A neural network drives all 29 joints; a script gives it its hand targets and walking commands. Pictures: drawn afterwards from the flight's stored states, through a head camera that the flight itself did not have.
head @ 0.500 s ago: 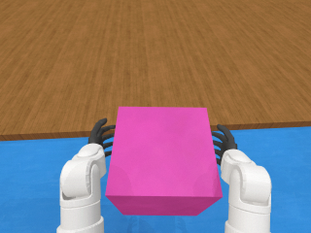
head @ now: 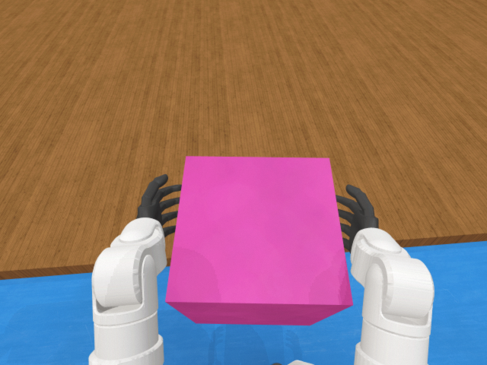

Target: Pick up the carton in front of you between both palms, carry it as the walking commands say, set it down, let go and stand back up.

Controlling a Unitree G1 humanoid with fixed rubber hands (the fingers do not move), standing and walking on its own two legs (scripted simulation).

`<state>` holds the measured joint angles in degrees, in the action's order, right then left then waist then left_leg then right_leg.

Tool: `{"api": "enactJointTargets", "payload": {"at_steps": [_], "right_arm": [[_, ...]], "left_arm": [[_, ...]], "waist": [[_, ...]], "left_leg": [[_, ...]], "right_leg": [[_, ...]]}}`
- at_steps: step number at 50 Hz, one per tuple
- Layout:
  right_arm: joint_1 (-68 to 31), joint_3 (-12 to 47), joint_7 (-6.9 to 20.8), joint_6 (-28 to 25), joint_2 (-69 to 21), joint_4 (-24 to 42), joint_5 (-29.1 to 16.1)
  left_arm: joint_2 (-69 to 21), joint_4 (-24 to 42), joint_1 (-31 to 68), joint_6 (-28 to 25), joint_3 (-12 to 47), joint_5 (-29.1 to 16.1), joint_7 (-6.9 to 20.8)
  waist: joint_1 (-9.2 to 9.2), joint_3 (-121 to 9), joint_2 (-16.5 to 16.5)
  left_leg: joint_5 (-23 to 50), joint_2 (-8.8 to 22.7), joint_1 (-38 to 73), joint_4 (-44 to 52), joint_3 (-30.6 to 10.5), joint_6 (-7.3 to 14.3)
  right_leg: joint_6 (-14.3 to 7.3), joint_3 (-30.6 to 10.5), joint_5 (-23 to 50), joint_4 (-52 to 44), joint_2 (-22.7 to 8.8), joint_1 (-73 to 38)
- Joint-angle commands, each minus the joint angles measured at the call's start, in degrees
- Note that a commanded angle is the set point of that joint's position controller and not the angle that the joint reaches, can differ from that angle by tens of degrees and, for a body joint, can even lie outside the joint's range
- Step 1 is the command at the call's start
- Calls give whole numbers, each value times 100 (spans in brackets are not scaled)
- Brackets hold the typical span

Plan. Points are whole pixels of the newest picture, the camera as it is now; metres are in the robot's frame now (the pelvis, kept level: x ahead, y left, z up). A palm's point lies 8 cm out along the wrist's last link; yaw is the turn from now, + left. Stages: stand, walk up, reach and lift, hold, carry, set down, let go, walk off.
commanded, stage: carry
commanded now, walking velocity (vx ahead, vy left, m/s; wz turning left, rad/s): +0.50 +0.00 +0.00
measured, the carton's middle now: (254, 250) +0.29 +0.00 +0.03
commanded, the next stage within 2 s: none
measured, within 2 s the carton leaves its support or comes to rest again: neither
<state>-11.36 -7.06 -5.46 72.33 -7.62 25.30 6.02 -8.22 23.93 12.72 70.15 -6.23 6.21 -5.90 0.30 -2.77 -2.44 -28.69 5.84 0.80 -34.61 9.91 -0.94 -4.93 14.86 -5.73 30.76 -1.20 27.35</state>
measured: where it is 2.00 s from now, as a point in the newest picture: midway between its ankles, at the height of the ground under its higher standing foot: (234, 225)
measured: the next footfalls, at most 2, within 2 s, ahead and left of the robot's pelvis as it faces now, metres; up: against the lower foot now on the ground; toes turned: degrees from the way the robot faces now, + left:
left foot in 0.42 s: +0.45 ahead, +0.09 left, +0.00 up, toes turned +7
right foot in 0.78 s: +0.45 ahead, -0.10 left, +0.01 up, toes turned -5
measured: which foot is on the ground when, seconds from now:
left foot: down 0.00-0.00, up 0.02-0.40, down 0.42-1.00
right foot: down 0.00-0.42, up 0.44-0.76, down 0.78-1.00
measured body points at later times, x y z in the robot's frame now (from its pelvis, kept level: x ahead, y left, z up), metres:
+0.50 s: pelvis +0.30 +0.02 +0.00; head +0.35 +0.03 +0.45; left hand +0.70 +0.16 +0.14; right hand +0.69 -0.14 +0.15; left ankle +0.41 +0.08 -0.72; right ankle +0.14 -0.08 -0.66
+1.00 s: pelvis +0.45 +0.00 +0.02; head +0.54 +0.01 +0.46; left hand +0.85 +0.15 +0.15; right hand +0.84 -0.15 +0.15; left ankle +0.41 +0.08 -0.71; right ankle +0.42 -0.09 -0.71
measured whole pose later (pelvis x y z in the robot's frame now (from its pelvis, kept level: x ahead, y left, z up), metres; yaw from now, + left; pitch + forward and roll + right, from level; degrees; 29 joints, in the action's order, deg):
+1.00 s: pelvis +0.45 +0.00 +0.02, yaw +0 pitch +7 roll +0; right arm -44.1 -16.0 -7.1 74.3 -2.9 8.0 4.9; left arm -3.0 7.9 43.8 72.2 -15.7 5.4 -7.0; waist -0.4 3.6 0.5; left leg -16.9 0.0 -19.7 -31.3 7.0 3.2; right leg -2.6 5.6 -15.3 35.2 -0.6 22.6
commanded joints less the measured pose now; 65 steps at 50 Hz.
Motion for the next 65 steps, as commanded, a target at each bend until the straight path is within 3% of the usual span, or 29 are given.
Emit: {"api": "enactJointTargets", "payload": {"at_steps": [1,4,7,15,18,20,21,22,23,24,26,28,33,37,39,40,41,42,45,49,51,53,56,57,59,61,62,63,65], "right_arm": [[-3550,4073,1387,69,-4275,922,-2473],[-3917,4011,1312,76,-4366,747,-2466],[-4408,3983,1197,95,-4213,483,-2403],[-5923,3448,964,392,-3923,-1198,-2421],[-6569,3214,1012,433,-4195,-1800,-2554],[-6935,3036,1058,413,-4395,-2194,-2643],[-7150,2927,1080,385,-4449,-2335,-2667],[-7287,2742,1098,372,-4479,-2491,-2692],[-7622,2565,1091,327,-4416,-2650,-2623],[-7569,2459,1096,307,-4602,-2785,-2704],[-8192,2442,1114,215,-5107,-2374,-2908],[-8682,2461,1080,190,-5375,-1962,-3037],[-8335,2593,928,114,-5272,-1294,-2776],[-7958,2926,913,26,-4963,-832,-2575],[-7786,3099,900,23,-4782,-717,-2511],[-7681,3149,905,54,-4727,-709,-2472],[-7512,3164,901,81,-4630,-676,-2412],[-7565,3243,910,93,-4635,-645,-2445],[-7416,3338,939,158,-4595,-972,-2430],[-6896,3245,1086,204,-4753,-1876,-2394],[-6916,3226,1194,164,-5006,-2192,-2440],[-6845,3186,1265,74,-5245,-2464,-2466],[-6917,3144,1249,-113,-5534,-2540,-2463],[-7038,3133,1223,-163,-5585,-2459,-2488],[-7215,3139,1195,-227,-5662,-2395,-2553],[-7171,3091,1179,-253,-5572,-2414,-2620],[-7099,3080,1171,-256,-5497,-2355,-2651],[-7114,3078,1159,-243,-5449,-2262,-2689],[-7369,3113,1094,-206,-5296,-1956,-2784]], "left_arm": [[-4610,323,2668,202,3921,-2456,1429],[-4622,600,3400,281,4012,-2605,1370],[-4351,527,4069,334,4035,-2689,1343],[-3957,-1309,5554,600,3421,-2839,1335],[-4258,-1944,6166,626,3154,-2842,1331],[-4493,-2332,6637,616,3001,-2861,1309],[-4573,-2504,6849,602,2929,-2876,1300],[-4629,-2673,7071,586,2861,-2890,1287],[-4878,-2874,7331,590,2728,-2953,1270],[-5011,-2972,7280,569,2631,-2907,1240],[-5413,-2561,8073,494,2613,-2990,1154],[-5602,-2248,8357,442,2526,-2968,1024],[-5427,-1842,7635,315,2466,-2448,782],[-5087,-1304,7258,220,2766,-2183,740],[-4925,-1043,7220,233,2922,-2230,793],[-4780,-1048,7080,221,2960,-2201,826],[-4726,-954,6916,226,3041,-2206,859],[-4684,-951,6908,246,3119,-2262,906],[-4663,-1036,6931,330,3308,-2462,1055],[-4862,-1659,6795,402,3407,-2567,1183],[-5117,-2058,6758,363,3334,-2561,1249],[-5362,-2437,6678,292,3255,-2583,1319],[-5702,-2751,6696,120,3163,-2704,1418],[-5786,-2740,6760,62,3169,-2774,1431],[-5838,-2597,6858,-37,3172,-2847,1411],[-5866,-2483,6957,-67,3214,-2894,1339],[-5820,-2434,6943,-73,3174,-2856,1290],[-5723,-2378,6993,-62,3129,-2836,1237],[-5526,-2220,7046,7,3055,-2835,1142]], "waist": [[216,-2189,1797],[133,-2092,437],[170,-2164,717],[280,-1433,989],[278,-1383,1101],[15,-1724,1016],[-146,-1960,661],[-272,-2323,-18],[-300,-2989,-1161],[-365,-3368,-1155],[-332,-3156,-657],[-268,-3013,-387],[-282,-3712,-485],[-213,-3869,-555],[23,-3802,-255],[44,-4031,478],[63,-4050,1114],[74,-3884,1435],[71,-3583,1077],[-64,-3484,-249],[-66,-3155,-431],[-12,-2933,-143],[85,-2748,1125],[99,-2618,1200],[56,-2683,844],[-133,-2746,-434],[-261,-2603,-856],[-343,-2557,-839],[-282,-2558,-655]], "left_leg": [[169,-679,-3625,-3817,-598,79],[870,-7,-3820,-3799,-1079,367],[1197,-37,-3595,-2992,-843,329],[2181,-287,-3852,-613,-191,315],[2792,-617,-3245,155,80,390],[3417,-844,-1847,758,323,474],[4059,-729,-1005,1094,221,472],[6254,351,184,642,-970,505],[8237,1562,1774,247,-2687,1533],[7155,1685,1673,579,-2966,1849],[6037,1323,1357,754,-2461,1590],[6254,1066,1049,803,-1908,1326],[8065,952,1604,292,-1330,1306],[7900,612,1456,-348,-844,1148],[6036,370,150,-423,-694,839],[4240,76,-1016,-573,-563,547],[2550,-192,-1512,-572,-617,350],[1454,-328,-1964,-188,-616,264],[2450,-417,-1326,382,-463,284],[7294,326,566,-180,-918,714],[7762,396,767,-217,-889,783],[6516,134,-65,-258,-666,582],[1510,-568,-2375,665,-227,191],[1425,-638,-2398,1389,-212,133],[3403,-448,-865,1811,-280,156],[7595,349,1760,887,-796,492],[8734,774,2516,546,-1108,818],[8606,906,2543,503,-1258,1003],[6688,814,1801,581,-1238,1081]], "right_leg": [[-969,-4551,-1172,-1876,-2307,-4423],[-555,-2744,945,-1393,-1881,-3766],[-381,-1912,960,-1496,-1592,-3428],[-517,-1011,1463,-1374,-1158,-3192],[-237,-580,2860,-690,-970,-3218],[87,-212,2986,454,-794,-2794],[287,-151,2217,1229,-540,-2438],[469,-351,-25,2144,-371,-1482],[646,-848,-2708,3512,373,-22],[521,-1428,-3017,4029,302,179],[391,-1616,-2760,3726,25,489],[414,-1609,-2528,2602,-165,285],[487,-1285,-1870,1218,161,-136],[459,-963,-395,-58,167,-602],[230,-1245,1321,-609,-231,-2028],[-220,-1911,4483,474,-990,-3124],[-498,-2209,6054,622,-1291,-3578],[-599,-2240,6496,628,-1367,-3923],[-303,-1860,5618,695,-1035,-3379],[134,-1176,1646,604,-290,-1360],[254,-975,668,-190,-91,-1086],[206,-1033,2276,-407,-164,-2014],[-305,-1659,6927,251,-1002,-4334],[-325,-1637,7003,351,-1021,-4495],[-46,-1418,5013,405,-775,-3352],[263,-920,656,672,-231,-641],[375,-755,-1639,561,19,418],[374,-803,-2026,416,57,552],[257,-641,-1797,132,201,-51]]}}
